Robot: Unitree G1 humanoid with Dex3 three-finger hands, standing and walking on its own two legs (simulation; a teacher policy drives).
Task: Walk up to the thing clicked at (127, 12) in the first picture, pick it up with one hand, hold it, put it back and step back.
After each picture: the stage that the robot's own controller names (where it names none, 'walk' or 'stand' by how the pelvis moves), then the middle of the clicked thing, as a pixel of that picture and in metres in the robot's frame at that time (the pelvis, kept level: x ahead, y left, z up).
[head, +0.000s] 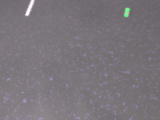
stand; (126, 12) +2.24 -0.65 -0.72
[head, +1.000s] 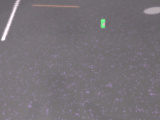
walk; (102, 23) +2.18 -0.09 -0.70
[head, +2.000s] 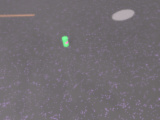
walk; (65, 41) +1.47 +0.36 -0.72
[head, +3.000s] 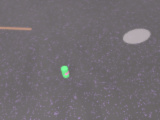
walk; (65, 71) +0.96 +0.29 -0.72
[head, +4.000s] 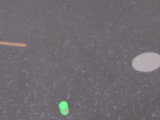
walk; (64, 108) +0.58 +0.23 -0.71
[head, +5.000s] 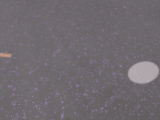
stand; out of the picture +0.39 +0.19 -0.70
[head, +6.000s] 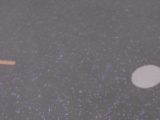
stand; out of the picture +0.36 +0.19 -0.72
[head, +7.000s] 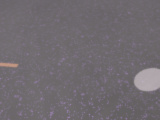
stand; out of the picture +0.36 +0.19 -0.73
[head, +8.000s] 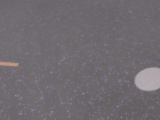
stand; out of the picture +0.35 +0.19 -0.73
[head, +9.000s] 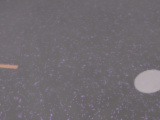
stand; out of the picture +0.34 +0.19 -0.73
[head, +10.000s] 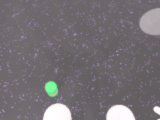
go down; (51, 89) +0.41 +0.19 -0.48
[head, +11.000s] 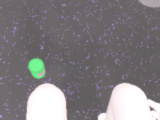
go down; (37, 69) +0.44 +0.21 -0.31
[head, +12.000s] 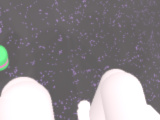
close in; out of the picture +0.42 +0.25 -0.24
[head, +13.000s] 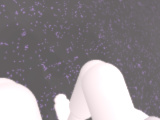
close; out of the picture +0.42 +0.27 -0.22
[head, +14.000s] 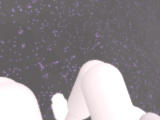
close; out of the picture +0.41 +0.27 -0.22
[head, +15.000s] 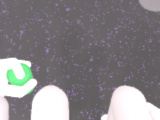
lift; (22, 79) +0.33 +0.24 -0.08
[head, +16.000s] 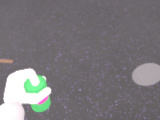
hold; (38, 94) +0.32 +0.18 +0.04
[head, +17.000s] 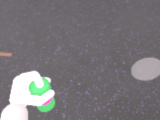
hold; (42, 95) +0.33 +0.17 +0.00
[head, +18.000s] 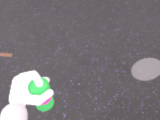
hold; (41, 94) +0.33 +0.17 +0.00
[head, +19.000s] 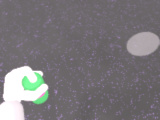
crouch; (36, 88) +0.35 +0.18 -0.06
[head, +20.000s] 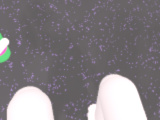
lower; out of the picture +0.47 +0.25 -0.11
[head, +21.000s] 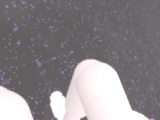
lower; out of the picture +0.43 +0.29 -0.23
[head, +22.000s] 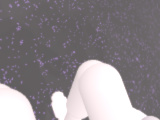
lower; out of the picture +0.43 +0.29 -0.23
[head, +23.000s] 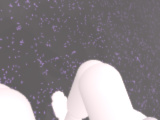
lower; out of the picture +0.43 +0.29 -0.23
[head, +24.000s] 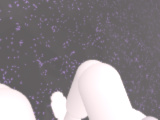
lower; out of the picture +0.43 +0.29 -0.23
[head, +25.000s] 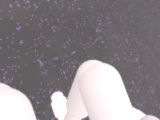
open; out of the picture +0.43 +0.28 -0.23
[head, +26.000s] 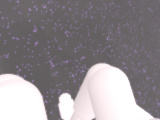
stand; out of the picture +0.43 +0.27 -0.24
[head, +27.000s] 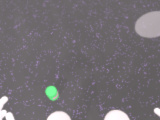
stand; (52, 93) +0.42 +0.20 -0.52
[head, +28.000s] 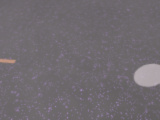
stand; out of the picture +0.39 +0.18 -0.66
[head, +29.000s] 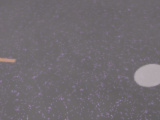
stand; out of the picture +0.39 +0.18 -0.67
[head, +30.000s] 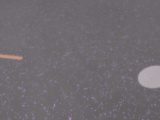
stand; out of the picture +0.40 +0.18 -0.70
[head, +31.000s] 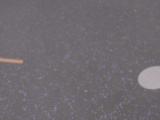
stand; out of the picture +0.38 +0.19 -0.73
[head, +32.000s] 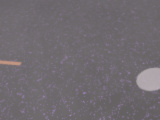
stand; out of the picture +0.37 +0.19 -0.73
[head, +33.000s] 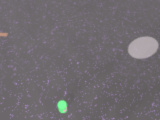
walk; (62, 106) +0.44 +0.15 -0.71
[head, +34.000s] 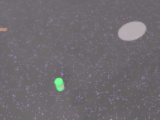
walk; (59, 84) +0.65 +0.25 -0.69
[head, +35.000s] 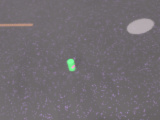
stand; (71, 65) +0.98 +0.25 -0.71
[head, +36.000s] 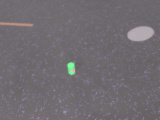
stand; (71, 68) +0.97 +0.17 -0.71
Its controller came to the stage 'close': yes
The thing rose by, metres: 0.70
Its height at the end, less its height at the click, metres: +0.00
